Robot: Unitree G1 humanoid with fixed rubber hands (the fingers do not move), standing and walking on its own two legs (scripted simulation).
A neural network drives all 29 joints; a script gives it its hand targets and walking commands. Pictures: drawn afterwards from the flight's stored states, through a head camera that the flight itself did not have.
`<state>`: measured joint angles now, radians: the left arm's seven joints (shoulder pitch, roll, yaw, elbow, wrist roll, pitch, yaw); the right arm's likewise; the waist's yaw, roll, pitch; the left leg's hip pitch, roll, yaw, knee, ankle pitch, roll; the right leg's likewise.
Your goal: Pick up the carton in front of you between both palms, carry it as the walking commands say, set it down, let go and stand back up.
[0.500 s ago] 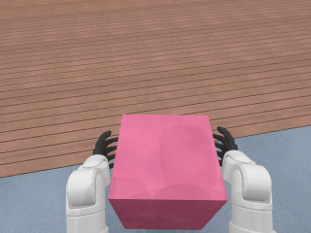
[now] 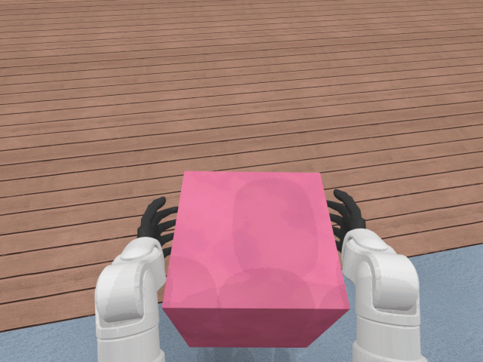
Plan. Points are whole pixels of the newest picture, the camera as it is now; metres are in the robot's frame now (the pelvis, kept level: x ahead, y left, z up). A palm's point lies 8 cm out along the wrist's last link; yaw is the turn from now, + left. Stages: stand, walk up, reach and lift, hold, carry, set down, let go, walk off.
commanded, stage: carry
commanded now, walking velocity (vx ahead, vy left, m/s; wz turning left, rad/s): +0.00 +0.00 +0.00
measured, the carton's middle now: (250, 266) +0.27 +0.00 +0.02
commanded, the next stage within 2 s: none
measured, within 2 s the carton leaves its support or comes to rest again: neither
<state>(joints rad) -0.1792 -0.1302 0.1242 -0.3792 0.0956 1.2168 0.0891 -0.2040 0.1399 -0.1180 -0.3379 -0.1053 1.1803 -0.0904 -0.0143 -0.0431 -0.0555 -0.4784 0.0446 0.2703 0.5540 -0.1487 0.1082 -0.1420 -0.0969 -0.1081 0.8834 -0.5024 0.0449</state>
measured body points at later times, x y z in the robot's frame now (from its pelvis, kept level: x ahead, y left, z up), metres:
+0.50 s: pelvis +0.19 -0.01 +0.01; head +0.18 -0.02 +0.46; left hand +0.48 +0.14 +0.09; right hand +0.49 -0.16 +0.09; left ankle +0.10 +0.08 -0.72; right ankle +0.19 -0.12 -0.72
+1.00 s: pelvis +0.21 -0.01 +0.02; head +0.21 +0.00 +0.47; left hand +0.51 +0.15 +0.04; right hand +0.52 -0.15 +0.05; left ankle +0.10 +0.08 -0.71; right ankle +0.19 -0.12 -0.72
